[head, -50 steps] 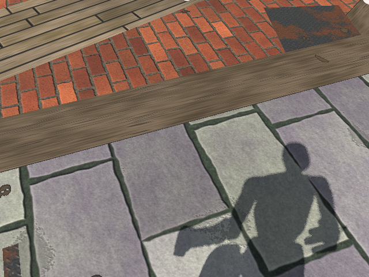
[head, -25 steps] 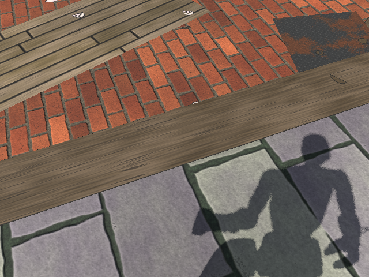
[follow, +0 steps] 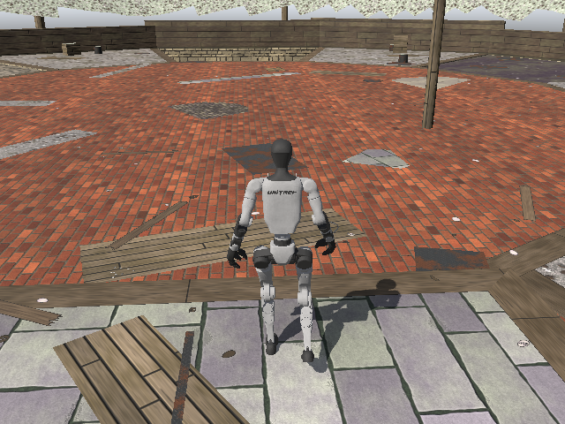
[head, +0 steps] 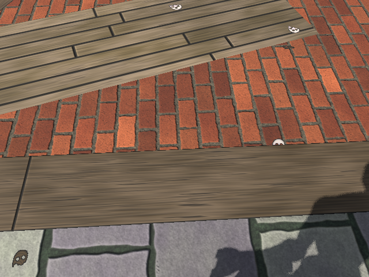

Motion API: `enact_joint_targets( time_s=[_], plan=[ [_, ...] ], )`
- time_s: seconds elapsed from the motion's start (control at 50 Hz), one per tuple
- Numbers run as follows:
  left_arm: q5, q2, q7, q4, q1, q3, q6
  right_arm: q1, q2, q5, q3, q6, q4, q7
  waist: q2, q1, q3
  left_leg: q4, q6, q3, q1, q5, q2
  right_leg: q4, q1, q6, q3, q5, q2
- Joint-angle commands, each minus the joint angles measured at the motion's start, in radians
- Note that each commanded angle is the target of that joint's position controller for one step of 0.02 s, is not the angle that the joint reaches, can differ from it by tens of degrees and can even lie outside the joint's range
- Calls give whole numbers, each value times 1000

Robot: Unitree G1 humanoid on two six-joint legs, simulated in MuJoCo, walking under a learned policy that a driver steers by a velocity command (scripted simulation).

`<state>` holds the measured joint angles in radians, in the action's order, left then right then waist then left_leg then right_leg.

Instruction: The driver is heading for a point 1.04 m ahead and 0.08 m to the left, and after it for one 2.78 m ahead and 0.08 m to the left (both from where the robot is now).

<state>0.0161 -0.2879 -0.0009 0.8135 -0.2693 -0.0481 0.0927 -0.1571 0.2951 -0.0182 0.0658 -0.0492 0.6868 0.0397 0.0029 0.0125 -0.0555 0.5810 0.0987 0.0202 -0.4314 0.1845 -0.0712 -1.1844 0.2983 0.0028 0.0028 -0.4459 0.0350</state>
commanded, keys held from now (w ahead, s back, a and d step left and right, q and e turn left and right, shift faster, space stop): w+q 0.38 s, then w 0.58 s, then w+e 0.04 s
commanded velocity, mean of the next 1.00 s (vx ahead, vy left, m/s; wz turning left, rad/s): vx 0.50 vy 0.00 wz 0.34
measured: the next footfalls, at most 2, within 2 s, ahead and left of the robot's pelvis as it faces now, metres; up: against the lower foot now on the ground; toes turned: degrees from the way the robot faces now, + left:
right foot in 0.36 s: +0.40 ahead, -0.12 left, +0.00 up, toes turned +16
left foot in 0.88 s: +0.60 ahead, +0.20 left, +0.00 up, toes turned +22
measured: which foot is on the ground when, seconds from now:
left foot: down 0.00-0.38, up 0.40-0.86, down 0.88-1.00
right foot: up 0.00-0.34, down 0.36-0.88, up 0.90-1.00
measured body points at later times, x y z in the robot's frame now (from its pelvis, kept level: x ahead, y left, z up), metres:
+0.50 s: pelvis +0.29 -0.04 +0.01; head +0.31 -0.04 +0.46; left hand +0.33 +0.23 -0.10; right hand +0.43 -0.26 -0.12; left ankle +0.18 +0.06 -0.63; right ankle +0.36 -0.13 -0.72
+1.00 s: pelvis +0.55 +0.08 +0.01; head +0.56 +0.09 +0.46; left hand +0.48 +0.32 -0.13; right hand +0.79 -0.09 -0.08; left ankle +0.56 +0.18 -0.72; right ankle +0.46 -0.09 -0.64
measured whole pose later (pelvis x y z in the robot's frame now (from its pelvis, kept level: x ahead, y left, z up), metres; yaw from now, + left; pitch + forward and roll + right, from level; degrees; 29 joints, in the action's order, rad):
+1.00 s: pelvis +0.55 +0.08 +0.01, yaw +20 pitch +2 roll +0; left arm -0.08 -0.24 0.06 0.93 -0.38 -0.01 0.11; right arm -0.17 0.25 0.05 0.03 -0.11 0.75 0.02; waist -0.01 0.03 0.01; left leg 0.45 0.06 0.05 -0.32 0.17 -0.03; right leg -1.08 0.29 -0.06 0.02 -0.40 0.02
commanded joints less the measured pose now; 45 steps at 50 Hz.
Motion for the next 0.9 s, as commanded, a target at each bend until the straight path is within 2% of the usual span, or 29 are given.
enact_joint_targets(
  time_s=[0.02, 0.04, 0.1, 0.16, 0.2, 0.24, 0.28, 0.32, 0.34, 0.36, 0.38, 0.4, 0.42, 0.44, 0.46, 0.48, 0.5, 0.52, 0.56, 0.6, 0.66, 0.72, 0.8, 0.82, 0.84, 0.86, 0.88, 0.9],
  plan=[
    [-18, -138, -2, -118, 72, -33, 47, -92, 114, 6, 34, -11, -50, -14, 6, -32, 121, -304, 200, -419, 403, -181, 267, 11, 400, -2, 81, 101, 75],
    [-24, -135, -1, -118, 54, -36, 33, -70, 107, 15, 30, -11, -65, -17, 30, -5, 110, -328, 200, -395, 328, -224, 247, 39, 343, 9, 81, 124, 82],
    [-34, -96, -5, -128, 58, -28, 6, -78, 136, 10, 39, -16, -62, -32, 38, 10, 89, -358, 205, -314, 207, -323, 213, 166, 306, 57, 50, 196, 69],
    [-33, -63, -4, -161, 180, -13, 5, -119, 156, 1, 46, -10, -45, -48, 58, -32, 63, -349, 157, -255, 160, -262, 159, 405, 278, 77, 42, 396, 33],
    [-25, -53, 4, -177, 254, -7, 11, -150, 160, -2, 48, -3, -34, -54, 76, -66, 60, -335, 130, -258, 151, -179, 145, 545, 224, 76, 38, 504, -3],
    [-12, -69, 13, -192, 302, -11, 19, -185, 165, -7, 50, 2, -20, -55, 86, -84, 57, -315, 120, -306, 176, -121, 166, 612, 195, 71, 51, 533, -22],
    [-8, -97, 21, -200, 310, -21, 27, -202, 155, -10, 48, 7, -11, -58, 94, -79, 60, -261, 108, -370, 238, -76, 191, 669, 182, 53, 80, 497, -27],
    [-7, -122, 25, -195, 276, -34, 35, -194, 153, -8, 50, 12, -12, -61, 119, -53, 63, -198, 91, -427, 282, -83, 212, 691, 139, 24, 86, 414, -28],
    [-7, -128, 24, -181, 221, -41, 40, -180, 144, -6, 48, 16, -16, -61, 130, -20, 75, -155, 77, -437, 280, -101, 201, 720, 68, 3, 71, 394, -32],
    [-75, -89, 7, -124, 54, -2, 23, -187, 79, 172, -5, -33, 42, 27, 51, 84, 74, -67, 34, -433, 190, -260, 178, 623, -125, -40, 45, 509, -2],
    [-76, -136, -2, -82, -145, -21, 19, -189, -9, 142, -13, -73, 17, 68, -76, 154, 241, 204, -26, -343, 63, -234, 20, 614, -446, -147, 137, 430, 81],
    [-70, -211, 13, -90, -222, -15, 13, -421, -107, 134, -43, -103, 34, 83, -394, 65, 500, 529, -98, -250, -300, 418, -164, 740, -873, -443, 652, 350, 342],
    [-87, -137, 15, -73, -238, -3, 14, -240, 39, 100, -9, -104, 39, 91, -172, 149, 224, 719, -85, -220, -558, 373, -70, 876, -727, -344, 753, 14, 319],
    [-58, -114, 19, -69, -157, 6, 14, -174, 64, 96, 3, -93, 46, 65, -120, 104, 91, 763, -68, -202, -559, 242, -4, 921, -511, -266, 643, -187, 294],
    [-47, -56, 12, -86, -76, 27, 13, -167, 68, 94, 1, -83, 52, 34, -109, 65, 67, 737, -61, -169, -495, 155, 56, 960, -360, -253, 556, -150, 277],
    [-46, 2, 2, -74, -56, 49, 17, -159, 39, 116, -13, -75, 50, 15, -131, 35, 97, 664, -48, -178, -403, 84, 106, 982, -281, -243, 467, -4, 252],
    [-53, 27, -11, -81, -26, 58, 19, -127, 17, 133, -26, -66, 45, 13, -99, 16, 92, 627, -53, -167, -334, 68, 134, 1014, -211, -239, 409, 106, 243],
    [-57, 27, -20, -85, 0, 56, 25, -104, 7, 125, -27, -58, 38, 12, -86, 5, 104, 574, -63, -150, -298, 90, 139, 1039, -189, -241, 354, 169, 226],
    [-65, -23, -19, -75, -10, 36, 39, -62, -4, 107, -34, -50, 29, 17, -72, 12, 84, 466, -88, -112, -285, 49, 146, 1068, -157, -254, 238, 264, 194],
    [-85, -56, 2, -55, -51, 22, 42, -32, -20, 105, -45, -46, 24, 27, -40, 24, 64, 328, -98, -74, -282, -74, 157, 1080, -147, -274, 164, 376, 187],
    [-82, -54, 41, -12, -110, 19, 40, 36, -42, 95, -59, -29, 2, 36, -46, 40, 28, 157, -89, -28, -190, -202, 152, 1074, -95, -271, 80, 448, 169],
    [-81, -60, 61, 35, -181, 18, 41, 115, -11, 91, -51, -19, -32, 34, -63, 60, 7, 66, -59, -32, -214, -237, 137, 1038, -196, -271, 86, 502, 200],
    [-75, -80, 58, 84, -250, 13, 29, 219, 14, 84, -38, -19, -68, 19, -75, 84, -11, -36, -24, -7, -221, -144, 109, 997, -388, -238, 89, 568, 232],
    [-73, -92, 54, 91, -251, 10, 24, 231, 17, 80, -35, -21, -73, 17, -79, 78, -12, -57, -13, 12, -177, -122, 95, 981, -402, -226, 81, 613, 234],
    [-72, -110, 51, 95, -232, 6, 21, 215, 29, 71, -26, -25, -74, 16, -82, 42, 0, -93, 7, 46, -69, -151, 67, 938, -375, -212, 55, 752, 222],
    [-75, -133, 51, 96, -219, 0, 22, 169, 55, 57, -14, -32, -68, 13, -87, 1, 39, -87, 38, 67, 110, -188, 40, 866, -305, -184, 16, 930, 191],
    [-88, -138, 53, 85, -195, -2, 28, 40, 111, 44, 9, -45, -37, 5, -56, -53, 138, -30, 89, 43, 355, -243, 41, 698, -199, -124, -47, 1003, 123],
    [-100, -25, 51, 68, -317, 33, 38, -181, 139, 46, 9, -46, 11, -2, 102, -70, 427, 9, 280, -248, 880, -342, 252, 372, 111, -38, -85, 726, 8]
  ],
)
Keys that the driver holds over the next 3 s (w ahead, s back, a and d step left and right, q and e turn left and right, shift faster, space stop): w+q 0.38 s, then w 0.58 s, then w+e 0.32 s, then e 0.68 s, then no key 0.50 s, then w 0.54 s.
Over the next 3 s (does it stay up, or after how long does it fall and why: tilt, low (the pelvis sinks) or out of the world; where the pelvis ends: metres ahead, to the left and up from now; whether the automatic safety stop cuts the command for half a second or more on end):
stays up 1.08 0.14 -0.07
